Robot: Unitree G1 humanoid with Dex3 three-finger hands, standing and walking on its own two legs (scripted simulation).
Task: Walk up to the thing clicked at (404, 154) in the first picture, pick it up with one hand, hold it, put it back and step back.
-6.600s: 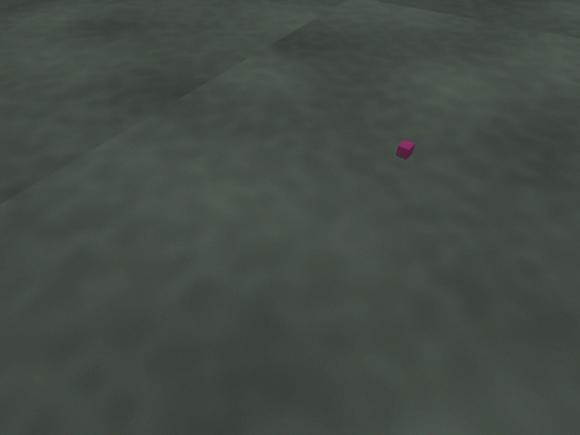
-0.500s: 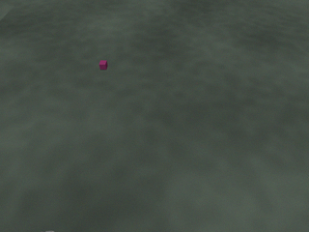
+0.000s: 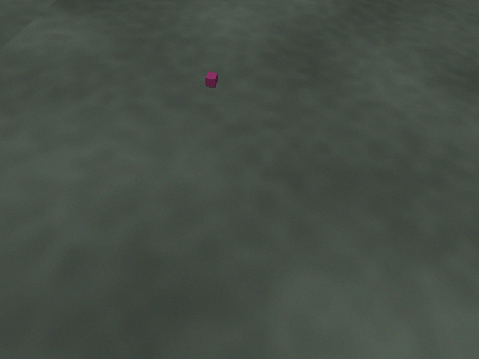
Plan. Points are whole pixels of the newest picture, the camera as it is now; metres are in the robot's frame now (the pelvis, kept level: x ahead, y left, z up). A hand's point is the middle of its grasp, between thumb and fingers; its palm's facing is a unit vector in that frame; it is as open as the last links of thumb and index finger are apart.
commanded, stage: walk up
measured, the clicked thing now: (211, 79) +1.91 +0.22 -0.73
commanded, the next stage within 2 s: stand in 1.06 s
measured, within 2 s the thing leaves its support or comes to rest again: neither
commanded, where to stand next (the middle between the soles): +0.03 -0.02 m, yaw +7 degrees
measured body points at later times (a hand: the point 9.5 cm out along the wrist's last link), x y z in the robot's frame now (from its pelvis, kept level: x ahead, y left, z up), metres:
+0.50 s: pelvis -0.01 -0.02 +0.00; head +0.01 +0.00 +0.45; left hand +0.03 +0.30 -0.13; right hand +0.11 -0.31 -0.11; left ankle -0.02 +0.10 -0.73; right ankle -0.01 -0.17 -0.71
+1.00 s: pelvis -0.02 -0.03 +0.01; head -0.01 -0.03 +0.46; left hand +0.03 +0.28 -0.11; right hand +0.12 -0.32 -0.11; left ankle -0.02 +0.10 -0.73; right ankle +0.01 -0.17 -0.73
